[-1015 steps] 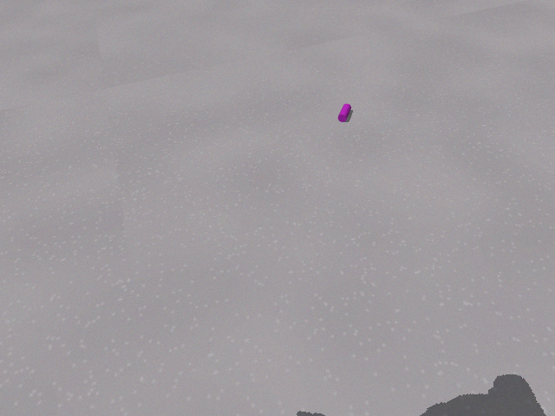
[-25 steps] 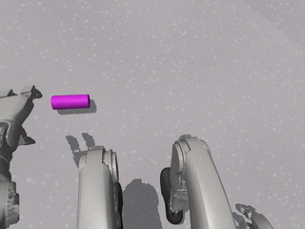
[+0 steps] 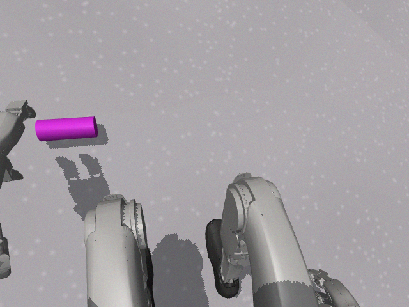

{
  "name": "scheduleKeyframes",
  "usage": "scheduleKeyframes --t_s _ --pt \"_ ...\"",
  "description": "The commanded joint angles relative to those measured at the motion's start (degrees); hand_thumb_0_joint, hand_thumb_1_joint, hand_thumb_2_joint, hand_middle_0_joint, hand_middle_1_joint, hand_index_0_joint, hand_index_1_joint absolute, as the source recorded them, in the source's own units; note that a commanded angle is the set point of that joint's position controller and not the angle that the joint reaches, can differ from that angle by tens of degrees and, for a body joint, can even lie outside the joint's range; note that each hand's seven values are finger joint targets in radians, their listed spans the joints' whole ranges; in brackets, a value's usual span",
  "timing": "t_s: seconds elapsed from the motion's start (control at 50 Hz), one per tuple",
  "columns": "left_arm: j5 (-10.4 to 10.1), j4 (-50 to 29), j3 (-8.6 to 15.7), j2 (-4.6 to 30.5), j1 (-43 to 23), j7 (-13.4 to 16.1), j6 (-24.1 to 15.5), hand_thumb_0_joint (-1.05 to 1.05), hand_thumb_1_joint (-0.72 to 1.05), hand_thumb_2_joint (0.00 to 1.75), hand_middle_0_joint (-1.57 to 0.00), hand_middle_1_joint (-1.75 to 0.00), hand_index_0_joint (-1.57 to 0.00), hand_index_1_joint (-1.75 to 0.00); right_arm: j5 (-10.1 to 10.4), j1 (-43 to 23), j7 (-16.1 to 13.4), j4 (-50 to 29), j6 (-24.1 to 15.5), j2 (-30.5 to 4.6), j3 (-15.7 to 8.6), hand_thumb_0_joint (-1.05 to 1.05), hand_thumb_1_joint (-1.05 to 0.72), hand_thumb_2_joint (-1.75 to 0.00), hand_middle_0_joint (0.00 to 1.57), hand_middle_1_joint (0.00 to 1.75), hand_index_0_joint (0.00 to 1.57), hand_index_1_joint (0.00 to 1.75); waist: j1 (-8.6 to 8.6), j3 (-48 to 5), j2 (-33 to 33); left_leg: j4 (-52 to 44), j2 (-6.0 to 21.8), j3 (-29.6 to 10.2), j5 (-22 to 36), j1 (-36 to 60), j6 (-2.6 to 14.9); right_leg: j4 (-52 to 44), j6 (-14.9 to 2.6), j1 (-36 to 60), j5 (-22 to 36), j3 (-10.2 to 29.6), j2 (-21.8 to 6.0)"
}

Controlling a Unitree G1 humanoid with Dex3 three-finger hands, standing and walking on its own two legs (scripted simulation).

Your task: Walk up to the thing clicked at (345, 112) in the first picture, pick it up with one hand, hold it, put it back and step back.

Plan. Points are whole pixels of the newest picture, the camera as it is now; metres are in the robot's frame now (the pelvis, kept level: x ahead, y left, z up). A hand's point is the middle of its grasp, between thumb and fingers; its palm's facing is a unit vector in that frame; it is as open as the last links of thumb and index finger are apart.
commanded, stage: rise first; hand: left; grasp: from above
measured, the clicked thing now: (68, 128) +0.51 +0.27 -0.32
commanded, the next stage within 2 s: none
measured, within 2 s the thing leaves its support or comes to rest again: neither
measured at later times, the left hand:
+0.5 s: hand (20, 145) +0.44 +0.33 -0.19, palm faces -0.47 -0.06 -0.88, open 13.2 cm
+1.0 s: hand (26, 138) +0.45 +0.32 -0.20, palm faces -0.47 -0.05 -0.88, open 13.6 cm
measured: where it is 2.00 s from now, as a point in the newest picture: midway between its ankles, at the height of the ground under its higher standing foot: (184, 283)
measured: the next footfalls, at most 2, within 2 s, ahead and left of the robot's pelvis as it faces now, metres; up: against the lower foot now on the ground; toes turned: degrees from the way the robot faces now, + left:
none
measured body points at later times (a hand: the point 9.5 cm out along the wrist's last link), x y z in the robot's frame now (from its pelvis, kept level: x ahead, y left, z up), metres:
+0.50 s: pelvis +0.00 +0.00 -0.01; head +0.26 +0.08 +0.35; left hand +0.46 +0.33 -0.14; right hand +0.07 -0.28 -0.11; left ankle +0.07 +0.11 -0.31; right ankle +0.10 -0.11 -0.31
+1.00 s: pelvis +0.00 +0.00 -0.01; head +0.26 +0.08 +0.35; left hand +0.47 +0.32 -0.15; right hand +0.06 -0.28 -0.11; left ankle +0.07 +0.11 -0.31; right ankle +0.10 -0.11 -0.31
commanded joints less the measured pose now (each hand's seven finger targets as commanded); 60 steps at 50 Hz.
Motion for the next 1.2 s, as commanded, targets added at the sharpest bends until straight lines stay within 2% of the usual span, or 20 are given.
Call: scheduleKeyframes --t_s 0.0,0.02,0.06,0.08,0.2,0.24,0.28,0.42,0.46,0.52,0.54,0.58,0.68,0.72,0.74,0.76,0.88,1.02,1.08,1.18 --pt "-1.0 -6.6 1.9 15.7 -15.0 3.0 0.4 0.0 -0.34 0.84 -0.23 -0.83 -0.24 -0.82 -0.3 12.3 -0.7 -0.2 -0.4 -14.2 -4.4 0.0 -0.91 -0.9 0.2 0.3 0.2 0.3 -0.02 -40.3 16.6 -14.9 -1.1 -0.3 14.3 33.0 -0.86 -10.7 -1.44 15.9 10.6 -1.1 2.5" --pt "-0.5 -7.2 3.3 18.2 -15.2 3.2 0.4 0.0 -0.34 0.83 -0.23 -0.84 -0.24 -0.83 -0.5 12.7 -0.7 0.5 -0.2 -14.3 -4.5 0.0 -0.91 -0.9 0.2 0.3 0.2 0.3 -0.01 -41.0 17.3 -14.6 -1.3 0.2 14.9 32.5 -0.64 -10.8 -1.52 16.6 11.3 -1.3 2.8" --pt "-0.8 -6.1 1.4 15.5 -15.5 3.1 0.9 0.0 -0.35 0.84 -0.23 -0.83 -0.23 -0.83 -0.4 12.6 -0.7 -0.2 -0.5 -14.1 -4.1 0.0 -0.91 -0.9 0.2 0.3 0.2 0.3 -0.81 -39.0 15.7 -14.7 -1.2 -0.3 13.8 32.0 -0.64 -10.8 -1.51 15.8 10.8 -1.4 2.5" --pt "-0.5 -7.2 2.3 17.2 -15.9 3.3 1.0 0.0 -0.36 0.85 -0.22 -0.85 -0.23 -0.85 -0.3 12.5 -0.6 -0.1 -0.4 -14.3 -4.1 0.0 -0.91 -0.9 0.2 0.3 0.2 0.3 -0.38 -39.6 16.6 -14.5 -1.2 -0.1 14.0 31.8 -0.62 -10.6 -1.58 16.1 11.1 -1.4 2.7" --pt "-1.3 -6.1 1.4 16.2 -15.1 3.2 2.2 0.0 -0.36 0.84 -0.23 -0.85 -0.23 -0.85 -0.2 12.5 -0.4 -0.5 -0.9 -14.4 -3.6 0.0 -0.91 -0.9 0.2 0.3 0.2 0.3 -0.56 -38.7 17.2 -14.8 -1.1 -0.3 12.5 31.0 -0.73 -10.3 -1.55 15.7 10.3 -1.4 2.5" --pt "-1.7 -7.8 2.4 18.1 -16.9 3.2 2.2 0.0 -0.36 0.86 -0.21 -0.86 -0.22 -0.85 -0.1 12.6 -0.6 -0.4 -1.0 -14.5 -3.7 0.0 -0.91 -0.9 0.2 0.3 0.2 0.3 -0.61 -40.1 16.6 -13.7 -1.0 -0.1 12.9 30.5 -0.38 -10.3 -1.48 16.9 11.2 -1.2 2.7" --pt "-1.9 -6.5 1.9 16.2 -14.5 3.1 2.6 0.0 -0.36 0.85 -0.22 -0.86 -0.22 -0.85 -0.2 12.8 -0.5 -0.7 -1.0 -14.5 -3.6 0.0 -0.91 -0.9 0.2 0.3 0.2 0.3 -0.92 -39.1 16.7 -13.8 -1.0 -0.3 13.8 31.3 -0.63 -10.1 -1.29 16.0 11.4 -1.3 2.4" --pt "-1.9 -8.0 2.8 17.8 -15.7 3.1 2.1 0.0 -0.37 0.86 -0.21 -0.88 -0.22 -0.87 -0.2 13.3 -0.2 -0.7 -0.9 -14.8 -3.3 0.0 -0.91 -0.9 0.2 0.3 0.2 0.3 -1.2 -40.6 16.9 -12.7 -1.2 0.1 15.7 29.8 -0.59 -9.5 -1.38 18.3 13.5 -1.4 2.8" --pt "-2.1 -5.7 0.8 15.8 -15.8 3.0 2.2 0.0 -0.38 0.86 -0.2 -0.9 -0.21 -0.88 -0.1 12.9 -0.1 -0.7 -1.0 -14.3 -2.8 0.0 -0.91 -0.9 0.2 0.3 0.2 0.3 -1.82 -38.3 15.7 -12.8 -1.3 0.1 13.3 28.0 -0.35 -10.0 -1.42 17.5 11.8 -1.4 2.8" --pt "-1.8 -5.7 1.2 16.5 -16.4 3.3 2.0 0.0 -0.38 0.87 -0.2 -0.89 -0.21 -0.88 -0.3 13.0 -0.3 -0.7 -1.1 -14.7 -2.7 0.0 -0.91 -0.9 0.2 0.3 0.2 0.3 -1.59 -38.8 17.0 -12.9 -1.2 -0.2 13.4 29.6 -0.55 -9.9 -1.42 16.4 11.5 -1.7 2.8" --pt "-1.8 -5.1 1.6 16.5 -15.6 3.4 2.2 0.0 -0.46 0.95 -0.2 -0.85 -0.16 -0.88 -0.3 13.1 -0.2 -0.5 -1.1 -14.8 -2.5 0.0 -0.91 -0.91 0.2 0.3 0.2 0.3 -1.6 -39.1 17.0 -12.8 -1.1 -0.6 14.7 31.2 -0.64 -9.6 -1.28 15.8 12.1 -1.8 2.7" --pt "-1.8 -7.0 1.3 16.4 -16.8 3.7 2.3 0.0 -0.42 0.9 -0.19 -0.9 -0.19 -0.9 -0.2 12.9 -0.2 -0.6 -1.1 -14.7 -2.7 0.0 -0.91 -0.91 0.2 0.3 0.2 0.3 -1.66 -40.6 17.7 -12.4 -1.2 0.0 15.3 31.0 -0.58 -9.6 -1.4 17.1 13.2 -1.6 3.0" --pt "-1.5 -5.0 1.3 17.0 -17.9 4.1 3.1 0.0 -0.43 0.91 -0.19 -0.9 -0.18 -0.91 -0.1 13.5 -0.1 -0.4 -1.4 -14.9 -2.6 0.0 -0.92 -0.91 0.2 0.3 0.2 0.3 -2.62 -38.8 17.3 -12.5 -1.0 -0.3 14.3 29.9 -0.57 -9.3 -1.5 16.0 12.6 -1.9 2.9" --pt "-1.6 -4.5 0.0 15.2 -18.3 4.2 3.4 0.0 -0.45 0.93 -0.18 -0.9 -0.17 -0.91 -0.2 13.3 -0.1 -0.5 -1.6 -14.6 -2.2 0.0 -0.92 -0.91 0.2 0.3 0.2 0.3 -2.8 -37.3 18.2 -12.6 -1.0 -0.1 13.2 28.9 -0.62 -9.5 -1.45 15.8 11.9 -1.8 2.9" --pt "-1.8 -5.3 0.5 16.2 -20.0 4.2 3.4 0.0 -0.44 0.92 -0.18 -0.9 -0.17 -0.91 -0.2 13.4 0.0 -0.4 -1.7 -14.9 -2.3 0.0 -0.91 -0.91 0.2 0.3 0.2 0.3 -3.23 -37.7 17.6 -12.8 -0.9 -0.7 12.6 28.8 -0.63 -9.2 -1.51 15.4 11.5 -2.0 2.8" --pt "-1.7 -5.2 0.4 15.8 -18.7 4.3 3.6 0.0 -0.45 0.93 -0.18 -0.91 -0.17 -0.91 -0.1 13.3 -0.2 -0.4 -1.7 -14.9 -2.2 0.0 -0.92 -0.91 0.2 0.3 0.2 0.3 -2.31 -38.5 18.6 -13.4 -1.0 -0.6 13.1 30.0 -0.85 -9.3 -1.51 15.3 11.7 -2.0 2.9" --pt "-2.0 -3.9 -0.3 15.7 -19.9 3.6 4.2 0.0 -0.47 0.95 -0.15 -0.94 -0.15 -0.94 0.2 13.3 -0.1 -0.8 -1.7 -15.0 -2.1 0.0 -0.91 -0.91 0.2 0.3 0.2 0.3 -3.23 -38.1 17.5 -12.7 -0.9 -0.8 13.0 28.9 -0.75 -9.0 -1.53 15.3 11.9 -2.1 2.9" --pt "-2.1 -4.3 0.8 18.1 -21.0 3.1 4.0 0.0 -0.46 0.95 -0.16 -0.92 -0.15 -0.93 0.1 14.2 0.1 -0.8 -1.8 -15.2 -1.3 0.0 -0.91 -0.9 0.2 0.3 0.2 0.3 -3.66 -39.1 17.8 -11.7 -1.0 -0.4 14.8 28.3 -0.61 -8.7 -1.37 17.6 13.7 -2.0 2.9" --pt "-1.8 -2.8 -0.4 17.6 -21.1 2.9 3.6 0.0 -0.46 0.94 -0.17 -0.92 -0.16 -0.93 0.1 13.8 0.0 -0.9 -1.7 -14.9 -1.0 0.0 -0.91 -0.9 0.2 0.3 0.2 0.3 -4.03 -38.2 17.2 -10.9 -1.1 0.3 13.4 26.2 -0.32 -9.4 -1.41 18.1 12.9 -1.9 3.2" --pt "-1.3 -1.1 -0.3 17.8 -21.3 3.1 3.6 0.0 -0.49 0.96 -0.14 -0.95 -0.13 -0.96 -0.1 14.1 0.1 -0.9 -1.8 -15.4 -0.6 0.0 -0.91 -0.9 0.2 0.3 0.2 0.3 -4.4 -36.5 18.6 -11.9 -1.0 -0.7 12.3 27.1 -0.81 -8.5 -1.71 15.5 11.5 -2.4 3.1"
